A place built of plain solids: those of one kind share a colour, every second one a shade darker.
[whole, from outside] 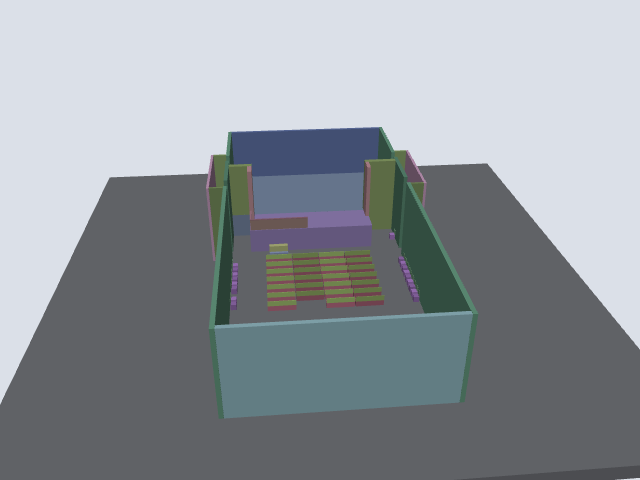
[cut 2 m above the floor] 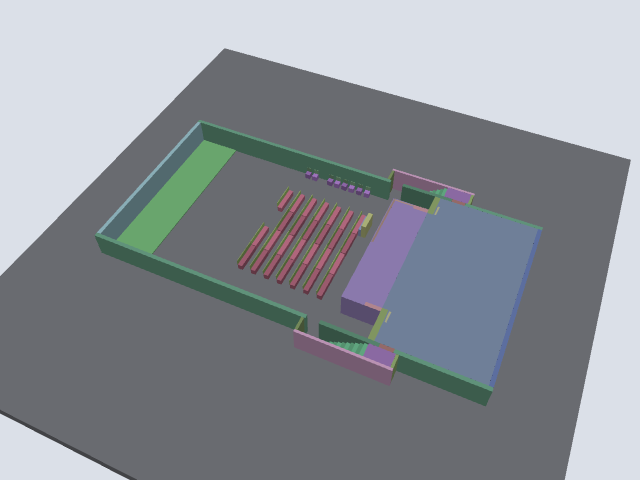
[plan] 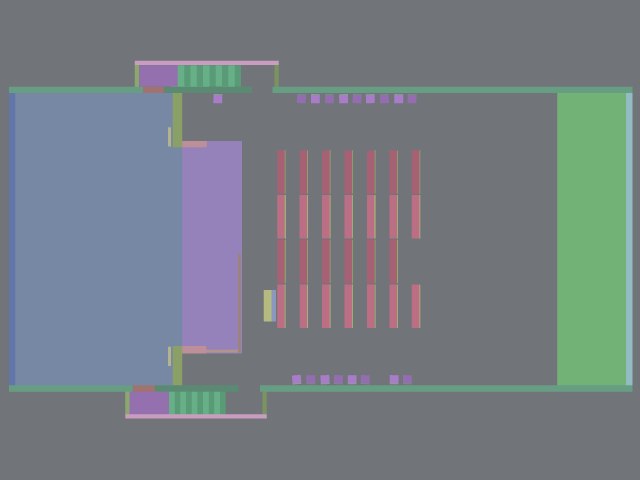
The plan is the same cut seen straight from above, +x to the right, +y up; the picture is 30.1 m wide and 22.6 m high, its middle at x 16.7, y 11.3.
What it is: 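A parish, school or music hall with a timber stage behind a plastered proscenium wall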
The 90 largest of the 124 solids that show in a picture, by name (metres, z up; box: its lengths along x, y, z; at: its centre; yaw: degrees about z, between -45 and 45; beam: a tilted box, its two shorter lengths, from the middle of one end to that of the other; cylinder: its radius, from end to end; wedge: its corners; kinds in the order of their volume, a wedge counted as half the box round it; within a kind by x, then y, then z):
{
 "boards_main_1": {"box": [7.86, 13.76, 2.05], "at": [6.29, 11.34, 0.98]},
 "wall_side_1": {"box": [5.84, 0.3, 6.5], "at": [4.97, 4.31, 3.2]},
 "wall_side_2": {"box": [6.31, 0.3, 6.5], "at": [5.21, 18.37, 3.2]},
 "wall_side_3": {"box": [3.94, 0.3, 6.5], "at": [10.89, 4.31, 3.2]},
 "wall_side_4": {"box": [4.15, 0.3, 6.5], "at": [11.42, 18.37, 3.2]},
 "wall_side_5": {"box": [17.54, 0.3, 6.5], "at": [22.64, 4.31, 3.2]},
 "wall_side_6": {"box": [16.95, 0.3, 6.5], "at": [22.94, 18.37, 3.2]},
 "boards_fore_1": {"box": [2.81, 10.02, 2.05], "at": [11.62, 10.96, 0.98]},
 "wall_back_1": {"box": [0.3, 13.76, 6.5], "at": [2.21, 11.34, 3.2]},
 "wall_rear_1": {"box": [0.3, 13.76, 6.5], "at": [31.26, 11.34, 3.2]},
 "wall_pass_out_1": {"box": [6.67, 0.2, 6.5], "at": [10.86, 3.0, 3.2]},
 "wall_pass_out_2": {"box": [6.77, 0.2, 6.5], "at": [11.37, 19.63, 3.2]},
 "wall_pros_1": {"box": [0.45, 1.86, 6.5], "at": [9.99, 5.39, 3.2]},
 "wall_pros_2": {"box": [0.45, 2.55, 6.5], "at": [9.99, 16.94, 3.2]},
 "step_1": {"box": [0.54, 1.06, 1.87], "at": [9.59, 3.63, 0.88]},
 "step_2": {"box": [0.54, 1.06, 1.69], "at": [9.86, 3.63, 0.79]},
 "step_3": {"box": [0.6, 1.01, 1.87], "at": [10.01, 19.03, 0.88]},
 "step_4": {"box": [0.54, 1.06, 1.5], "at": [10.12, 3.63, 0.7]},
 "step_5": {"box": [0.6, 1.01, 1.69], "at": [10.3, 19.03, 0.79]},
 "step_6": {"box": [0.54, 1.06, 1.32], "at": [10.39, 3.63, 0.61]},
 "step_7": {"box": [0.6, 1.01, 1.5], "at": [10.6, 19.03, 0.7]},
 "step_8": {"box": [0.54, 1.06, 1.14], "at": [10.66, 3.63, 0.52]},
 "step_9": {"box": [0.6, 1.01, 1.32], "at": [10.9, 19.03, 0.61]},
 "step_10": {"box": [0.54, 1.06, 0.96], "at": [10.93, 3.63, 0.43]},
 "step_11": {"box": [0.54, 1.06, 0.78], "at": [11.19, 3.63, 0.34]},
 "step_12": {"box": [0.6, 1.01, 1.14], "at": [11.2, 19.03, 0.52]},
 "step_13": {"box": [0.54, 1.06, 0.6], "at": [11.46, 3.63, 0.25]},
 "step_14": {"box": [0.6, 1.01, 0.96], "at": [11.49, 19.03, 0.43]},
 "step_15": {"box": [0.54, 1.06, 0.41], "at": [11.73, 3.63, 0.16]},
 "step_16": {"box": [0.6, 1.01, 0.78], "at": [11.79, 19.03, 0.34]},
 "step_17": {"box": [0.54, 1.06, 0.23], "at": [11.99, 3.63, 0.07]},
 "step_18": {"box": [0.6, 1.01, 0.6], "at": [12.09, 19.03, 0.25]},
 "step_19": {"box": [0.6, 1.01, 0.41], "at": [12.39, 19.03, 0.16]},
 "step_20": {"box": [0.6, 1.01, 0.23], "at": [12.68, 19.03, 0.07]},
 "bench_seat_1": {"box": [0.36, 2.05, 0.45], "at": [14.86, 8.18, 0.23]},
 "bench_seat_2": {"box": [0.36, 2.05, 0.45], "at": [14.86, 10.29, 0.23]},
 "bench_seat_3": {"box": [0.36, 2.05, 0.45], "at": [14.86, 12.39, 0.23]},
 "bench_seat_4": {"box": [0.36, 2.05, 0.45], "at": [14.86, 14.5, 0.23]},
 "bench_seat_5": {"box": [0.36, 2.05, 0.45], "at": [15.92, 8.18, 0.23]},
 "bench_seat_6": {"box": [0.36, 2.05, 0.45], "at": [15.92, 10.29, 0.23]},
 "bench_seat_7": {"box": [0.36, 2.05, 0.45], "at": [15.92, 12.39, 0.23]},
 "bench_seat_8": {"box": [0.36, 2.05, 0.45], "at": [15.92, 14.5, 0.23]},
 "bench_seat_9": {"box": [0.36, 2.05, 0.45], "at": [16.98, 8.18, 0.23]},
 "bench_seat_10": {"box": [0.36, 2.05, 0.45], "at": [16.98, 10.29, 0.23]},
 "bench_seat_11": {"box": [0.36, 2.05, 0.45], "at": [16.98, 12.39, 0.23]},
 "bench_seat_12": {"box": [0.36, 2.05, 0.45], "at": [16.98, 14.5, 0.23]},
 "bench_seat_13": {"box": [0.36, 2.05, 0.45], "at": [18.03, 8.18, 0.23]},
 "bench_seat_14": {"box": [0.36, 2.05, 0.45], "at": [18.03, 10.29, 0.23]},
 "bench_seat_15": {"box": [0.36, 2.05, 0.45], "at": [18.03, 12.39, 0.23]},
 "bench_seat_16": {"box": [0.36, 2.05, 0.45], "at": [18.03, 14.5, 0.23]},
 "bench_seat_17": {"box": [0.36, 2.05, 0.45], "at": [19.09, 8.18, 0.23]},
 "bench_seat_18": {"box": [0.36, 2.05, 0.45], "at": [19.09, 10.29, 0.23]},
 "bench_seat_19": {"box": [0.36, 2.05, 0.45], "at": [19.09, 12.39, 0.23]},
 "bench_seat_20": {"box": [0.36, 2.05, 0.45], "at": [19.09, 14.5, 0.23]},
 "bench_seat_21": {"box": [0.36, 2.05, 0.45], "at": [20.15, 8.18, 0.23]},
 "bench_seat_22": {"box": [0.36, 2.05, 0.45], "at": [20.15, 10.29, 0.23]},
 "bench_seat_23": {"box": [0.36, 2.05, 0.45], "at": [20.15, 12.39, 0.23]},
 "bench_seat_24": {"box": [0.36, 2.05, 0.45], "at": [20.15, 14.5, 0.23]},
 "bench_seat_25": {"box": [0.36, 2.05, 0.45], "at": [21.2, 8.18, 0.23]},
 "bench_seat_26": {"box": [0.36, 2.05, 0.45], "at": [21.2, 12.39, 0.23]},
 "bench_seat_27": {"box": [0.36, 2.05, 0.45], "at": [21.2, 14.5, 0.23]},
 "boards_pass_1": {"box": [1.86, 1.06, 2.05], "at": [8.66, 3.63, 0.98]},
 "boards_pass_2": {"box": [1.83, 1.01, 2.05], "at": [9.1, 19.03, 0.98]},
 "floor_rear_1": {"box": [3.24, 13.76, 0.13], "at": [29.49, 11.34, 0.02]},
 "wall_pass_end_1": {"box": [0.2, 1.06, 6.5], "at": [7.63, 3.63, 3.2]},
 "wall_pass_end_2": {"box": [0.2, 1.01, 6.5], "at": [8.08, 19.03, 3.2]},
 "wall_pass_end_3": {"box": [0.2, 1.06, 6.5], "at": [14.09, 3.63, 3.2]},
 "wall_pass_end_4": {"box": [0.2, 1.01, 6.5], "at": [14.65, 19.03, 3.2]},
 "wall_pier_1": {"box": [1.13, 0.37, 6.5], "at": [10.78, 6.13, 3.2]},
 "wall_pier_2": {"box": [1.16, 0.3, 6.5], "at": [10.79, 15.82, 3.2]},
 "boards_sill_1": {"box": [1.03, 0.3, 2.05], "at": [8.41, 4.31, 0.98]},
 "boards_sill_2": {"box": [0.98, 0.3, 2.05], "at": [8.86, 18.37, 0.98]},
 "chair_seat_1": {"box": [0.42, 0.42, 0.45], "at": [11.89, 17.95, 0.23], "yaw": -1.3},
 "chair_seat_2": {"box": [0.42, 0.42, 0.45], "at": [15.6, 4.73, 0.23], "yaw": 3.7},
 "chair_seat_3": {"box": [0.42, 0.42, 0.45], "at": [15.83, 17.95, 0.23], "yaw": -1.5},
 "chair_seat_4": {"box": [0.42, 0.42, 0.45], "at": [16.27, 4.73, 0.23], "yaw": 0.3},
 "chair_seat_5": {"box": [0.42, 0.42, 0.45], "at": [16.48, 17.95, 0.23], "yaw": -0.6},
 "chair_seat_6": {"box": [0.42, 0.42, 0.45], "at": [16.94, 4.73, 0.23], "yaw": 2.7},
 "chair_seat_7": {"box": [0.42, 0.42, 0.45], "at": [17.14, 17.95, 0.23], "yaw": -0.3},
 "chair_seat_8": {"box": [0.42, 0.42, 0.45], "at": [17.57, 4.73, 0.23], "yaw": -2.7},
 "chair_seat_9": {"box": [0.42, 0.42, 0.45], "at": [18.21, 4.73, 0.23], "yaw": -0.4},
 "chair_seat_10": {"box": [0.42, 0.42, 0.45], "at": [18.83, 4.73, 0.23], "yaw": -3.3},
 "chair_seat_11": {"box": [0.42, 0.42, 0.45], "at": [20.19, 4.73, 0.23], "yaw": -0.8},
 "chair_seat_12": {"box": [0.42, 0.42, 0.45], "at": [20.81, 4.73, 0.23], "yaw": -1.3},
 "drape_1": {"box": [0.14, 0.91, 3.63], "at": [9.62, 5.82, 3.76]},
 "drape_2": {"box": [0.14, 0.91, 3.63], "at": [9.62, 16.16, 3.76]},
 "guard_dwarf_1": {"box": [1.62, 0.13, 0.96], "at": [12.16, 6.07, 2.43]},
 "guard_dwarf_2": {"box": [0.13, 4.66, 0.96], "at": [12.9, 8.33, 2.43]},
 "piano_case_1": {"box": [0.36, 1.48, 1.24], "at": [14.23, 8.2, 0.62]},
 "piano_keys_1": {"box": [0.22, 1.48, 0.74], "at": [14.52, 8.2, 0.37]}
}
